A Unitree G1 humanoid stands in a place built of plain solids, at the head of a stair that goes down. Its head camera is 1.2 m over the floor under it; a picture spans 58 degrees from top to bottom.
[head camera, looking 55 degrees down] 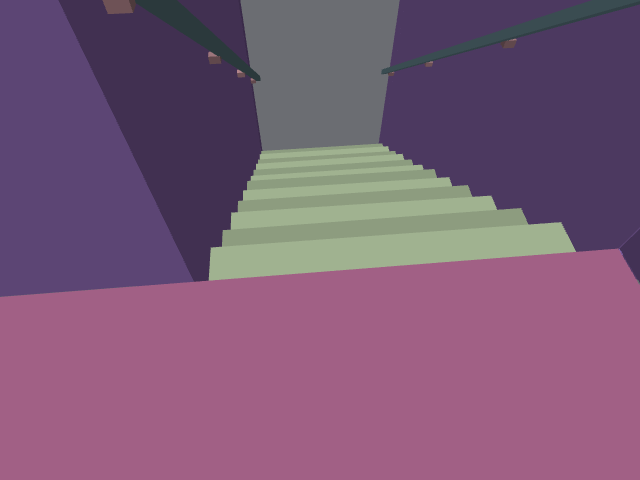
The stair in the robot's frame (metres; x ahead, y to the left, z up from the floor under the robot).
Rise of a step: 0.19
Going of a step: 0.25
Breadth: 1.40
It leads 5 degrees to the left of straight ahead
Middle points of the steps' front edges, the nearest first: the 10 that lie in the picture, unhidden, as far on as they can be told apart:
0.74 -0.30 0.00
1.00 -0.27 -0.19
1.23 -0.25 -0.39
1.48 -0.23 -0.58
1.73 -0.21 -0.78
1.99 -0.19 -0.97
2.24 -0.16 -1.16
2.48 -0.14 -1.35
2.73 -0.12 -1.54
2.99 -0.09 -1.72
